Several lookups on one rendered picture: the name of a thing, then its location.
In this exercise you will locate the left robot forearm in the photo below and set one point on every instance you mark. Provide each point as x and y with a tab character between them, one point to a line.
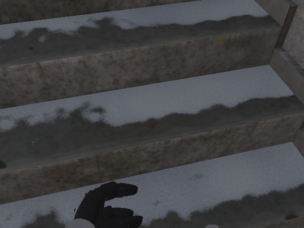
79	223

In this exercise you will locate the left robot hand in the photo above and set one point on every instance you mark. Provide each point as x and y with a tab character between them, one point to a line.
92	207

